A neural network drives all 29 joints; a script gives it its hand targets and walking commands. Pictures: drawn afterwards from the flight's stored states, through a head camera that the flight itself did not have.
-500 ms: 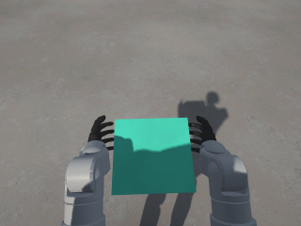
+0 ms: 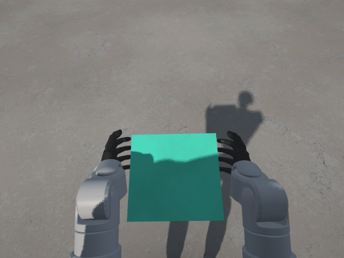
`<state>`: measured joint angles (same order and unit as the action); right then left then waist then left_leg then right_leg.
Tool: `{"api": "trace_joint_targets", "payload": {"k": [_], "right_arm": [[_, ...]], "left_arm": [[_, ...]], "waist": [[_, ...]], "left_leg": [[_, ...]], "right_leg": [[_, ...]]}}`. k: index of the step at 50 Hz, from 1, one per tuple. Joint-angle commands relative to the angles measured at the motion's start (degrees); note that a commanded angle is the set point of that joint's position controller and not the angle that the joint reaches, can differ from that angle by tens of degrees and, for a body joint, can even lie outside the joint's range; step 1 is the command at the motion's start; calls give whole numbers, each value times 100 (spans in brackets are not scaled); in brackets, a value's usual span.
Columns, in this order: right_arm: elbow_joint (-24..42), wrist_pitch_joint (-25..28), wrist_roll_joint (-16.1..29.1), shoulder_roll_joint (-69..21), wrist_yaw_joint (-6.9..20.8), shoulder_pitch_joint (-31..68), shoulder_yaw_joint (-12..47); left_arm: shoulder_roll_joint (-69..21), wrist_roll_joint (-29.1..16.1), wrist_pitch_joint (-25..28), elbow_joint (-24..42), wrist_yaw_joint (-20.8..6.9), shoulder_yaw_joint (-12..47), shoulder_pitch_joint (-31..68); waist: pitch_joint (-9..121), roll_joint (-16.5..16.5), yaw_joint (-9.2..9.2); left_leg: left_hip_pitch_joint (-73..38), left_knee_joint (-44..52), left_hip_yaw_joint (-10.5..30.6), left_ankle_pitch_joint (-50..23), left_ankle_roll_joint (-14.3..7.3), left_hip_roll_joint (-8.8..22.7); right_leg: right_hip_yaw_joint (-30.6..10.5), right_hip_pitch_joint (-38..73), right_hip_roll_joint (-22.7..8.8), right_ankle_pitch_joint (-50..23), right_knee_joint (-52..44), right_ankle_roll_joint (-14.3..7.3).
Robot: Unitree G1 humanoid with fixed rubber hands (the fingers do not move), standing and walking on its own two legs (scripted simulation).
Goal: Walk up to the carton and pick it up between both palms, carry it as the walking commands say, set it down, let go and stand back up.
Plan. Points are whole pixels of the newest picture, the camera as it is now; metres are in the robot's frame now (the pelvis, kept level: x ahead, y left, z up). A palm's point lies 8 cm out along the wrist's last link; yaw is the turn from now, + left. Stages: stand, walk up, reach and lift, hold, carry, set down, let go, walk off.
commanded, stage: carry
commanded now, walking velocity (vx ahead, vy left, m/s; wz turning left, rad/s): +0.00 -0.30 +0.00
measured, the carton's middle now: (174, 179) +0.30 -0.01 +0.00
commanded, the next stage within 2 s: none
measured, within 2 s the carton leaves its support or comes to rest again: neither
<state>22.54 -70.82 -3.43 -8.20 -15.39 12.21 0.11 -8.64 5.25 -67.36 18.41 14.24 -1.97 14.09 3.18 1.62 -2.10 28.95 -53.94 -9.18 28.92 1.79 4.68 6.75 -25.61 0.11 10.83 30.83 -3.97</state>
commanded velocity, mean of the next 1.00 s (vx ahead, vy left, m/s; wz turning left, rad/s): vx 0.00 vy -0.30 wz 0.00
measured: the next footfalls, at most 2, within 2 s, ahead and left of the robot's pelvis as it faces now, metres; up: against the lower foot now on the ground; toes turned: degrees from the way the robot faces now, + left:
left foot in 0.06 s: +0.02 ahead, +0.07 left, +0.00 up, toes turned +11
right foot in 0.38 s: +0.05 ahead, -0.30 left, +0.00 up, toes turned -5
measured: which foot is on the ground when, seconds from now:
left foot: up 0.00-0.04, down 0.06-0.38, up 0.40-0.64, down 0.66-0.98, up 1.00-1.00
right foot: down 0.00-0.08, up 0.10-0.36, down 0.38-0.68, up 0.70-0.94, down 0.96-1.00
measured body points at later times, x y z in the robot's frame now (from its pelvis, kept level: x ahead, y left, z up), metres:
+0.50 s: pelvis -0.03 -0.18 +0.00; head -0.01 -0.20 +0.45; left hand +0.27 -0.07 +0.09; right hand +0.25 -0.33 +0.07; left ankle -0.06 -0.03 -0.67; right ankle +0.01 -0.29 -0.73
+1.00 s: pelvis -0.06 -0.36 +0.00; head -0.05 -0.37 +0.45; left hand +0.23 -0.23 +0.09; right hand +0.23 -0.50 +0.08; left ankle -0.06 -0.15 -0.72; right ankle -0.02 -0.50 -0.73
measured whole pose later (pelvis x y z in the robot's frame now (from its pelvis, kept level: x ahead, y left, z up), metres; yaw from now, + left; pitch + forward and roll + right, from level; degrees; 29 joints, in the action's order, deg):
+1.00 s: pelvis -0.06 -0.36 +0.00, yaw +0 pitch +5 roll -2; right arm 21.6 -69.7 -4.8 -7.9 -15.0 10.4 -0.3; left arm -8.2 3.6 -68.2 20.4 14.3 0.3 11.9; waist 4.1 2.9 0.7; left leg 23.0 -37.2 -4.7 20.5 6.4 15.2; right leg 4.0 -23.5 -2.3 11.1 30.7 2.0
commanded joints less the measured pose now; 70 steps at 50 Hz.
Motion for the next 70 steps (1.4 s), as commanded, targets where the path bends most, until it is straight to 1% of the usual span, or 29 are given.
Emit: {"api": "trace_joint_targets", "payload": {"k": [1,3,4,5,6,8,10,17,19,20,21,25,32,34,35,36,38,40,47,49,50,51,55,61,63,64,65,67,70], "right_arm": [[468,228,1848,-5812,1300,1945,2955],[280,196,1742,-5744,1299,1670,2736],[116,189,1685,-5723,1301,1509,2607],[-23,272,1586,-5813,1310,1450,2516],[142,290,1646,-5896,1325,1549,2569],[249,370,1639,-5960,1375,1745,2534],[529,454,1687,-5956,1376,1950,2567],[508,313,1541,-5445,1203,1501,2505],[374,265,1498,-5325,1182,1389,2510],[460,206,1496,-5302,1195,1453,2650],[575,195,1666,-5471,1246,1773,2860],[882,317,2107,-6061,1413,2549,3321],[417,228,1794,-5785,1299,1689,2879],[170,208,1686,-5703,1299,1411,2627],[55,286,1582,-5772,1306,1357,2538],[205,299,1645,-5856,1322,1440,2581],[347,385,1648,-5927,1372,1665,2543],[633,462,1693,-5907,1367,1879,2575],[580,316,1561,-5394,1193,1453,2542],[410,249,1475,-5239,1175,1319,2556],[715,210,1621,-5302,1238,1647,2837],[693,220,1760,-5579,1266,1865,2978],[916,329,2110,-6057,1414,2440,3323],[511,262,1812,-5798,1307,1653,2938],[281,230,1705,-5691,1302,1373,2690],[246,275,1617,-5681,1299,1314,2648],[292,296,1642,-5765,1315,1353,2636],[418,366,1639,-5867,1367,1519,2568],[778,458,1702,-5794,1346,1835,2571]], "left_arm": [[-5948,-1811,11,499,-1218,2706,1233],[-5925,-1873,-70,412,-1190,2804,1247],[-5882,-1848,-119,363,-1188,2834,1275],[-5923,-1928,-135,634,-1245,3071,1582],[-5969,-1945,-110,632,-1241,3113,1757],[-6123,-2054,-55,651,-1304,3206,1968],[-6163,-2145,24,816,-1339,3288,1986],[-5694,-2032,-97,649,-1210,3110,1352],[-5648,-1956,-157,480,-1227,2990,1253],[-5535,-1875,-131,352,-1253,2886,1129],[-5720,-1902,-87,311,-1255,2816,1051],[-6104,-1722,107,561,-1295,2629,1310],[-5943,-1844,-13,515,-1214,2784,1164],[-5854,-1842,-107,420,-1201,2869,1191],[-5884,-1920,-131,693,-1255,3110,1499],[-5944,-1935,-107,677,-1246,3150,1648],[-6109,-2053,-48,749,-1309,3263,1883],[-6125,-2131,23,938,-1333,3339,1905],[-5635,-1999,-100,703,-1211,3115,1249],[-5527,-1883,-156,481,-1244,2969,1107],[-5591,-1862,-74,371,-1251,2860,985],[-5762,-1890,-55,441,-1270,2804,1003],[-6094,-1724,131,629,-1291,2664,1255],[-5918,-1846,20,625,-1236,2829,1121],[-5813,-1857,-80,525,-1216,2926,1144],[-5835,-1858,-123,707,-1250,3078,1244],[-5866,-1902,-111,737,-1249,3182,1479],[-6053,-2035,-62,846,-1305,3322,1785],[-6034,-2125,23,1061,-1307,3387,1872]], "waist": [[2071,-1031,269],[1987,-522,90],[1805,304,16],[1622,2078,16],[1509,1266,40],[1345,375,101],[1356,729,162],[1649,1263,124],[1913,276,126],[1994,-1627,227],[1903,-2305,296],[1837,-1234,229],[2040,-968,176],[1762,305,20],[1602,2076,0],[1515,1267,39],[1364,411,108],[1345,802,167],[1673,1120,153],[1877,-437,180],[1843,-2281,317],[1854,-2194,295],[1833,-1243,236],[2037,-1028,199],[1764,-28,45],[1799,1760,26],[1551,1514,49],[1363,470,109],[1283,994,167]], "left_leg": [[-805,1283,34,-341,-227,-50],[-2204,3239,533,-1503,-409,497],[-3231,3578,1720,-1826,-616,1560],[-3125,3666,3721,-3362,-1528,3257],[-2999,3493,3251,-4092,-1698,3113],[-2428,3327,1764,-3878,-1110,2317],[-2204,3070,760,-4257,-616,1666],[-2000,2630,445,-3758,-244,1477],[-1126,1673,194,-2321,91,1080],[324,657,-200,-156,358,394],[854,-548,2,1432,284,103],[484,-915,276,88,82,205],[-1412,2366,88,-945,-346,59],[-3282,3630,1732,-1863,-607,1620],[-3201,3674,3712,-3469,-1518,3316],[-3067,3479,3206,-4216,-1682,3157],[-2460,3324,1696,-3917,-1047,2331],[-2186,3086,703,-4119,-549,1661],[-1823,2528,344,-3409,-151,1375],[-478,1360,67,-1374,210,840],[686,423,-290,830,359,89],[841,-738,152,1402,247,93],[429,-731,246,127,78,147],[-1280,2143,98,-787,-319,7],[-3118,3567,1316,-1647,-497,1226],[-3449,3597,3502,-3186,-1321,3233],[-3196,3440,3399,-4282,-1707,3320],[-2472,3327,1850,-3879,-1080,2435],[-2061,3054,563,-4027,-443,1542]], "right_leg": [[-1097,1394,-1293,-1389,-792,-774],[-862,482,-983,-1057,-183,-385],[-798,-900,-771,-67,434,-70],[-571,-2069,-220,1736,1778,476],[-1197,-2001,-306,1736,2938,496],[-1300,-1599,-484,1081,3427,520],[-833,-1061,-417,853,2724,600],[78,636,-72,324,-513,629],[-366,1830,-617,-424,-1290,501],[-2018,2486,-1906,-2283,-1160,-155],[-2127,2488,-1968,-3409,-917,-680],[-716,1777,-1278,-1555,-772,-493],[-947,1190,-1173,-1303,-661,-615],[-747,-912,-782,-43,393,-55],[-553,-2107,-230,1783,1737,504],[-1213,-2024,-328,1783,2925,503],[-1298,-1566,-501,1110,3356,519],[-823,-1005,-434,873,2601,601],[80,884,-117,311,-670,602],[-965,2145,-1124,-860,-1434,347],[-2291,2415,-2027,-2485,-1251,-405],[-1963,2392,-1916,-3254,-931,-721],[-720,1782,-1280,-1358,-830,-516],[-919,1273,-1214,-1226,-766,-624],[-723,-584,-865,-392,143,-120],[-509,-1941,-433,1512,1395,444],[-1060,-2189,-325,1933,2692,535],[-1306,-1606,-510,1208,3365,520],[-632,-822,-359,936,2348,637]]}}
